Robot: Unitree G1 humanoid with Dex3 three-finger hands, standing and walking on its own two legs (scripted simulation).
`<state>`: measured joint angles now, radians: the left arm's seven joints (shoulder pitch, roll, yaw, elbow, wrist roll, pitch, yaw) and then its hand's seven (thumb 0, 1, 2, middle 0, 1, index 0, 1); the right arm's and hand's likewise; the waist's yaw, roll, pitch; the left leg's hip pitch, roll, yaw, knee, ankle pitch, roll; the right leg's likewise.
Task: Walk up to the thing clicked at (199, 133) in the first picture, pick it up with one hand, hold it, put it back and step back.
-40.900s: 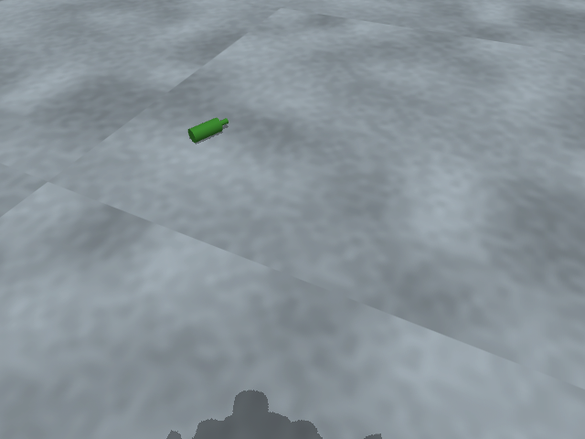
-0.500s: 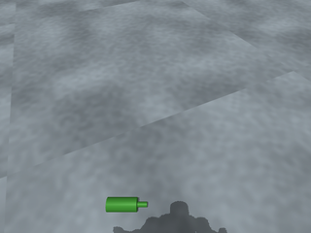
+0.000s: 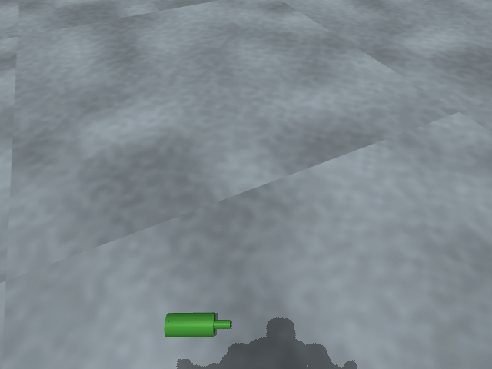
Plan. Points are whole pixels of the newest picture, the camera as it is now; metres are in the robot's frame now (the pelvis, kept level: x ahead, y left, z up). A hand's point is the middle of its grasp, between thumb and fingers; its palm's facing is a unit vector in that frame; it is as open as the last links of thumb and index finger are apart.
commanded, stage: stand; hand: left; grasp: from above
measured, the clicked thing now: (198, 324) +0.42 +0.21 -0.74
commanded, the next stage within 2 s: step back in 0.06 s
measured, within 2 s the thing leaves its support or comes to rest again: neither
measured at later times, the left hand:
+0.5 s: hand out of the picture +0.08 +0.31 -0.18, palm faces -0.05 -0.93 -0.38, open 7.4 cm
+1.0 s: hand out of the picture -0.06 +0.27 -0.14, palm faces -0.06 -0.91 -0.42, open 7.4 cm
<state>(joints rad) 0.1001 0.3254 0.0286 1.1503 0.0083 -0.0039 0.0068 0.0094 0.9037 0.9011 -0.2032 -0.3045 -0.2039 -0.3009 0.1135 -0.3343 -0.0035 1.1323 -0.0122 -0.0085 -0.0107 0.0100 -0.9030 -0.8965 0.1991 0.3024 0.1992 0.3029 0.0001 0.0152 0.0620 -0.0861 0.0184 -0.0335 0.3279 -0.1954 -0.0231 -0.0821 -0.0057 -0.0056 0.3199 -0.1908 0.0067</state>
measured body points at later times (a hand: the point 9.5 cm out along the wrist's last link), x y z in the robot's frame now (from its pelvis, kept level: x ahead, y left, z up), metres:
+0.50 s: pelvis -0.07 +0.04 -0.02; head +0.01 +0.07 +0.42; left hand +0.08 +0.35 -0.15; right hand -0.02 -0.28 -0.13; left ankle -0.05 +0.13 -0.75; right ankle -0.08 -0.10 -0.68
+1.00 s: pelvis -0.18 +0.02 -0.01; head -0.13 -0.01 +0.43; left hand -0.06 +0.32 -0.12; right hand -0.11 -0.31 -0.15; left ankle -0.21 +0.17 -0.67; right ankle -0.15 -0.09 -0.75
